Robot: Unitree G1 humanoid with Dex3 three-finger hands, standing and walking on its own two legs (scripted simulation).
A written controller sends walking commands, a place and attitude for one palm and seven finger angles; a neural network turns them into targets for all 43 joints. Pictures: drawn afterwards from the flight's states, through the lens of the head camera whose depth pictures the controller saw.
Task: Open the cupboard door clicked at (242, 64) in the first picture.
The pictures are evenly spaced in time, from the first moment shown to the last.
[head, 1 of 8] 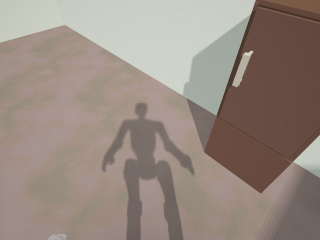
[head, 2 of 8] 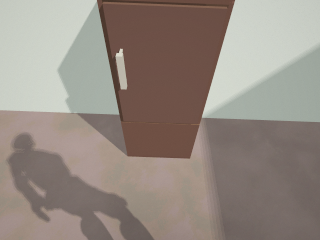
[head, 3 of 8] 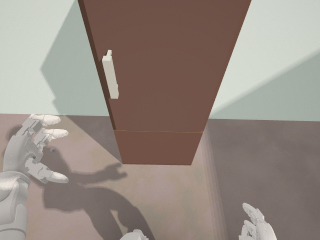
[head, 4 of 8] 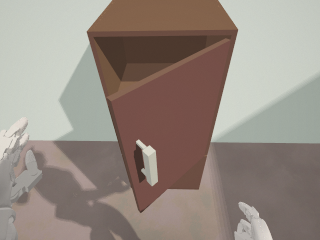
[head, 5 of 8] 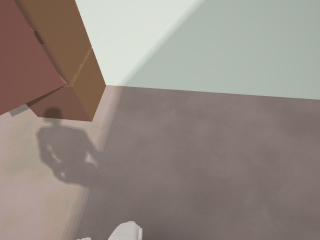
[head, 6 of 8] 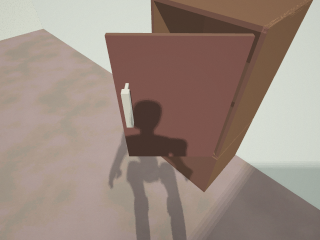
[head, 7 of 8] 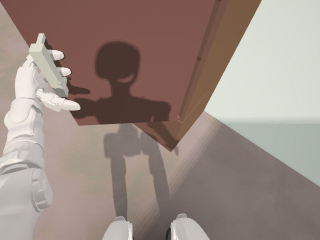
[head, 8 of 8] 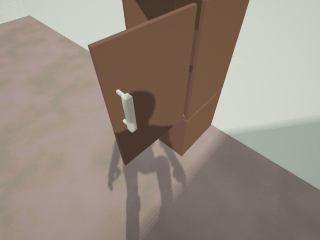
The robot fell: no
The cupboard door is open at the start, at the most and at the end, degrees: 0 87 87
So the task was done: yes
